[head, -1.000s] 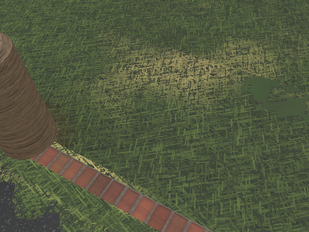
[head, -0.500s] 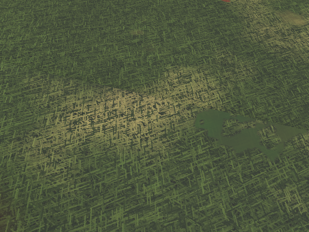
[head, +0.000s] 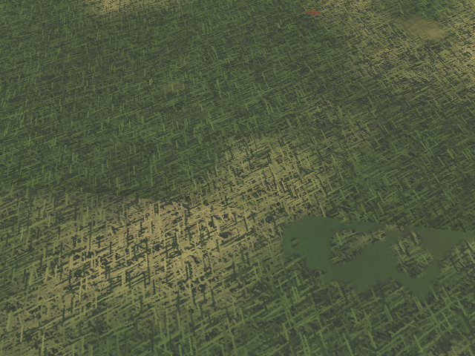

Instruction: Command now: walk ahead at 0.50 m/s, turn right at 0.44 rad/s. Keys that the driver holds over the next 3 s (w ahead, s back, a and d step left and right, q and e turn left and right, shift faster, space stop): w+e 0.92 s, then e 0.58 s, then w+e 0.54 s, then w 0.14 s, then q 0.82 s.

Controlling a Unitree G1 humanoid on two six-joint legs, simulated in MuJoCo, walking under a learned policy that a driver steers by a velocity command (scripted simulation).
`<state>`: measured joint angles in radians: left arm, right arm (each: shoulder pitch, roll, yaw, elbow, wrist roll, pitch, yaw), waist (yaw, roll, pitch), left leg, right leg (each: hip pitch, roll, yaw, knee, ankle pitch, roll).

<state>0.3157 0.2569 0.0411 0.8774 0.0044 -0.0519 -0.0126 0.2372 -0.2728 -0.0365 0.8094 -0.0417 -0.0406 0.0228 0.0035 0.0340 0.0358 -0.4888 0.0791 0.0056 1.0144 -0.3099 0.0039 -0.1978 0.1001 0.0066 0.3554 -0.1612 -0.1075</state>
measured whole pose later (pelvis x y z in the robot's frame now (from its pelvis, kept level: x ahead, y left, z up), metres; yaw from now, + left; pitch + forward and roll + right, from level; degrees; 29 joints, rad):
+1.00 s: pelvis +0.49 -0.09 -0.01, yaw -35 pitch +0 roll +0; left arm 0.21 0.27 0.06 0.78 0.01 -0.01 0.00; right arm 0.26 -0.27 -0.03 0.76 -0.03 -0.03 0.00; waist -0.03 0.02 0.08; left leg -0.45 0.10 0.02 1.20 -0.38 -0.03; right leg -0.28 0.13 -0.03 0.47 -0.18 -0.13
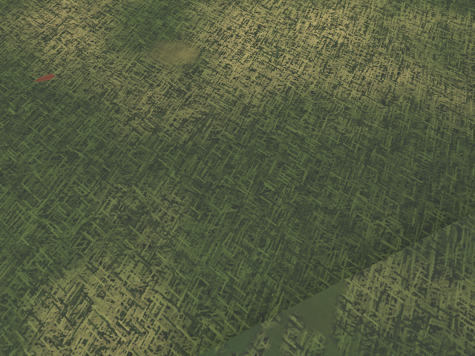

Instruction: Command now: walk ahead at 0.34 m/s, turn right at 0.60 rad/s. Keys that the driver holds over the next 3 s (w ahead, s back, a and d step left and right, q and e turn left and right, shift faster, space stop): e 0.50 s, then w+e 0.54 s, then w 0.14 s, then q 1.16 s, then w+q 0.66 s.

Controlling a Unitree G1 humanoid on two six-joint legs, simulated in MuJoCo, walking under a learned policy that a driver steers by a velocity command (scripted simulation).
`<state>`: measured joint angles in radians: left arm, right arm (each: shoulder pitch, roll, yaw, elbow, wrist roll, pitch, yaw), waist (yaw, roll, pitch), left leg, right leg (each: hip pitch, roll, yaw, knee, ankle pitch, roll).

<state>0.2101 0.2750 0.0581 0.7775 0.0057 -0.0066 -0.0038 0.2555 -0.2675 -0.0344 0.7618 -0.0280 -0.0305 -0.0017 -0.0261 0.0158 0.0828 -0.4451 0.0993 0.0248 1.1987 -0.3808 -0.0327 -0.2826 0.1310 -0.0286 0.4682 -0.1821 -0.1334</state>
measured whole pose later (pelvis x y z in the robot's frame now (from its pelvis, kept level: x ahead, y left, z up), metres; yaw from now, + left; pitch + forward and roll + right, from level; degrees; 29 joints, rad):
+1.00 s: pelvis +0.21 -0.05 +0.01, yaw -36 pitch +1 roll +1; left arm 0.28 0.27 0.03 0.74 0.02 0.01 -0.03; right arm 0.28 -0.32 -0.06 0.70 -0.04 0.02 0.03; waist 0.00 0.05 -0.03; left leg -0.44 0.06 0.05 0.93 -0.38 -0.02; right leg -0.22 0.06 0.02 0.48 -0.29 -0.09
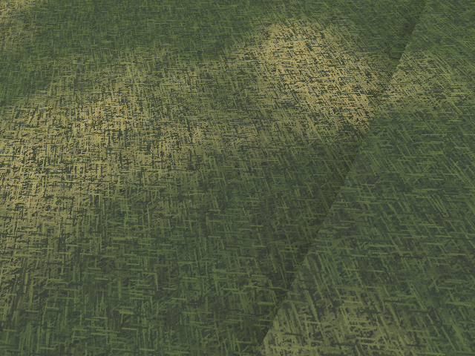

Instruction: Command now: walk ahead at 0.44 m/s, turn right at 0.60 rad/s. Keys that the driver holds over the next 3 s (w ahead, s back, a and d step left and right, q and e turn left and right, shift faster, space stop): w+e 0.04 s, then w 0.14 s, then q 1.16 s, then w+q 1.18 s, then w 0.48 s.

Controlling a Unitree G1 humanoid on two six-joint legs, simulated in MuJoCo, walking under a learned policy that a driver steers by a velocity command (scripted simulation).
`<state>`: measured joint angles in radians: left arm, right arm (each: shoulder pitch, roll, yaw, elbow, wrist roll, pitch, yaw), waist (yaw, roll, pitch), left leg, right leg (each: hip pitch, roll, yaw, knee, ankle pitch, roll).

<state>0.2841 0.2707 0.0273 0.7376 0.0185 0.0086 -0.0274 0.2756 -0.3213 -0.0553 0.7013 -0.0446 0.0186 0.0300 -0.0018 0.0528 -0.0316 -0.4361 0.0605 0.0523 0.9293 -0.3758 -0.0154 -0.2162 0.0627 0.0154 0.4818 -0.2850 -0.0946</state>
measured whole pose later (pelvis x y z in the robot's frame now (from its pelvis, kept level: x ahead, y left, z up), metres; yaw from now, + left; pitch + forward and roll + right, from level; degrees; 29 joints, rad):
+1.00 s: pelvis +0.27 -0.07 +0.00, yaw +18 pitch +1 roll +1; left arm 0.15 0.27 0.00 0.68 0.02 0.02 0.05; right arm 0.24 -0.34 -0.09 0.70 -0.02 0.06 0.00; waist -0.04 0.06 0.05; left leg -0.46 -0.14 -0.14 0.95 -0.45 -0.01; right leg -0.26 0.04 0.02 0.44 -0.18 -0.05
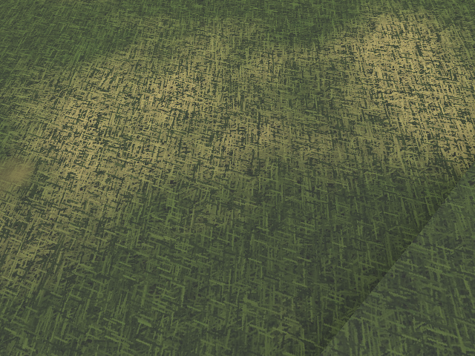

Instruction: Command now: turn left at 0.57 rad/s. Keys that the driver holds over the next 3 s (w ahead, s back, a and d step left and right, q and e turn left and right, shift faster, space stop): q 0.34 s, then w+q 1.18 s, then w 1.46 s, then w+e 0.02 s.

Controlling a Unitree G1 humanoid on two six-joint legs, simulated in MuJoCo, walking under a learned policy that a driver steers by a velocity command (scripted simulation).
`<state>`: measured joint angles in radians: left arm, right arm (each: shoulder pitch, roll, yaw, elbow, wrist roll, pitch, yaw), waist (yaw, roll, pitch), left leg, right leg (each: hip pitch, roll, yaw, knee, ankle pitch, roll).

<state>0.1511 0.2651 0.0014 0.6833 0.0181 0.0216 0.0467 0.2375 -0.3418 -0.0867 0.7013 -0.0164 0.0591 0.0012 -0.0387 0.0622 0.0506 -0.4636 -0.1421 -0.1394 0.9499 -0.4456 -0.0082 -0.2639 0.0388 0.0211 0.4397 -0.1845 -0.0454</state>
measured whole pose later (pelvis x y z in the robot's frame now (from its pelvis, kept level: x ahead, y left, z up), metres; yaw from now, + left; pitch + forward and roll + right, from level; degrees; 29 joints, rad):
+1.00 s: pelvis +0.17 +0.07 -0.03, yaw +34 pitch +1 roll -1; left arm 0.21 0.29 0.05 0.74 0.03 -0.07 -0.01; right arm 0.39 -0.31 -0.06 0.79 -0.02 -0.02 -0.01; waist -0.04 0.03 -0.02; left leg -0.28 -0.11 -0.17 1.14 -0.48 0.10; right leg -0.33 0.05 -0.04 0.70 -0.40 -0.04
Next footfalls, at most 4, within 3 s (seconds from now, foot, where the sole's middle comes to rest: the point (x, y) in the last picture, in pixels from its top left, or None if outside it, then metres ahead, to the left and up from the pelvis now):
0.42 left None -0.04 0.09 -0.78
0.92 right None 0.24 0.00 -0.78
1.40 left None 0.41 0.37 -0.92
1.80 right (113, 301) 0.72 0.49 -0.92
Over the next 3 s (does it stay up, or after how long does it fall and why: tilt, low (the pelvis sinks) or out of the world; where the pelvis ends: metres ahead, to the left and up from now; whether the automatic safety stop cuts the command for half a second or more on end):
stays up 0.89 0.94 -0.15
